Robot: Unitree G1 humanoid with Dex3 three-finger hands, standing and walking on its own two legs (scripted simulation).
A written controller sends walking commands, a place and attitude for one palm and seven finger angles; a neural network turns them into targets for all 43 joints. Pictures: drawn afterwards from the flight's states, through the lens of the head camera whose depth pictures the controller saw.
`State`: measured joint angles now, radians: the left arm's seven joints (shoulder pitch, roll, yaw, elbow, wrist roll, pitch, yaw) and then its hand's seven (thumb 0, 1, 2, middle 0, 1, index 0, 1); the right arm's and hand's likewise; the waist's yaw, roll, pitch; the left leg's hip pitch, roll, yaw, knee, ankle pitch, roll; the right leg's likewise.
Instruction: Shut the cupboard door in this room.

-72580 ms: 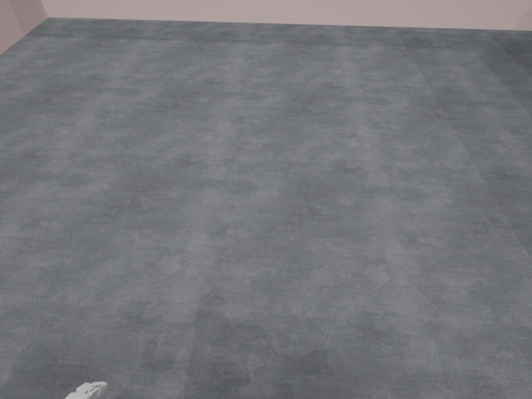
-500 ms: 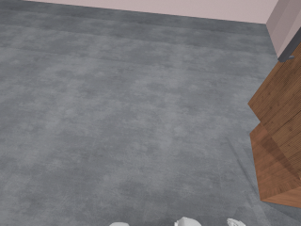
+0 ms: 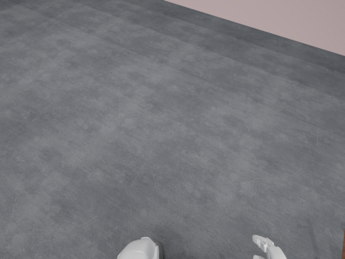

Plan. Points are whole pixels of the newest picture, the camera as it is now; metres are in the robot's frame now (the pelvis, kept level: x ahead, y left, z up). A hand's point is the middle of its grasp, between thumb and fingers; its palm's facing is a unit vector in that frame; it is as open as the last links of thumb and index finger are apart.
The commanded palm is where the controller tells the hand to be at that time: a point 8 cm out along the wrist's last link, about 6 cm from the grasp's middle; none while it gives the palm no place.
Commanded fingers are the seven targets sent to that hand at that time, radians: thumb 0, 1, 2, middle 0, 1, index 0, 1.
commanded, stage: walk to a spot facing it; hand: left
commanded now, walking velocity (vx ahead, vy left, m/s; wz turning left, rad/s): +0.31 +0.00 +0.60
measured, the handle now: out of the picture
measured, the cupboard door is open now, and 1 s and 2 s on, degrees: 25 25 25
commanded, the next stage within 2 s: turn to face it in 0.90 s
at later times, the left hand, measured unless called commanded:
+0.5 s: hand (116, 180) +0.31 +0.19 -0.12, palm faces +0.18 -0.95 -0.24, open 7.4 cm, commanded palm none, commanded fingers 0.00 0.90 0.90 -0.20 -0.30 -0.20 -0.30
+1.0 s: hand (97, 243) +0.15 +0.22 -0.17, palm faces +0.58 -0.77 -0.26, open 7.4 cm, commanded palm none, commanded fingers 0.00 0.90 0.90 -0.20 -0.30 -0.20 -0.30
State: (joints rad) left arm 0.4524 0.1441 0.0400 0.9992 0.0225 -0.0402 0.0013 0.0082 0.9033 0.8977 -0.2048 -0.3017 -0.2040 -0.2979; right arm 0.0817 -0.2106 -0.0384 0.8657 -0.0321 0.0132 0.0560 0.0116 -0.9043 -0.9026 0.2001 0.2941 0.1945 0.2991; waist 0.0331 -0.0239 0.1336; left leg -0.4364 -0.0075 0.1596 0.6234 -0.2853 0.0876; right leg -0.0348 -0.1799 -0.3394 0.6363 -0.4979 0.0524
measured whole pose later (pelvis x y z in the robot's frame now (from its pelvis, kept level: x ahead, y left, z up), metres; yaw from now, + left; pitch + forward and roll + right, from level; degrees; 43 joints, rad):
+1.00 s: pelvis +0.26 +0.02 +0.00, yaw +34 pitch +1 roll -1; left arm 0.27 0.28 0.08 0.91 0.02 0.06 0.02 0.01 0.91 0.90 -0.20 -0.30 -0.20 -0.30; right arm 0.07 -0.25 -0.04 0.82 -0.02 0.01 0.01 0.01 -0.90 -0.90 0.20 0.29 0.20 0.30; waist 0.03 -0.04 0.12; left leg -0.39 -0.01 0.06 0.66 -0.29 0.07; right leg -0.44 -0.12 -0.08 1.13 -0.53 0.08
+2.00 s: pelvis +0.32 +0.02 +0.01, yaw +7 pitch +0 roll +0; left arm 0.10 0.23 0.06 0.85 0.02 0.03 -0.01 0.01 0.91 0.90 -0.20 -0.30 -0.20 -0.30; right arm 0.21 -0.26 -0.05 0.93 -0.01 0.06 -0.02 0.01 -0.90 -0.90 0.21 0.29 0.20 0.30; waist -0.02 0.07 0.11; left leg -0.39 0.11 0.08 1.03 -0.53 -0.06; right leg -0.30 0.01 -0.05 0.62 -0.32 -0.03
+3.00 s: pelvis +0.34 +0.02 +0.02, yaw -27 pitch +2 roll +1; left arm 0.17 0.21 0.05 0.88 0.02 0.05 -0.01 0.01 0.90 0.90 -0.21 -0.30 -0.20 -0.30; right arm 0.17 -0.25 -0.05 0.88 -0.01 0.05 -0.02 0.01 -0.90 -0.90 0.20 0.29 0.20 0.30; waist 0.00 -0.01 0.08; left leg -0.42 0.05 0.04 0.82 -0.41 -0.08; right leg -0.30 0.03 0.08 0.53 -0.26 -0.02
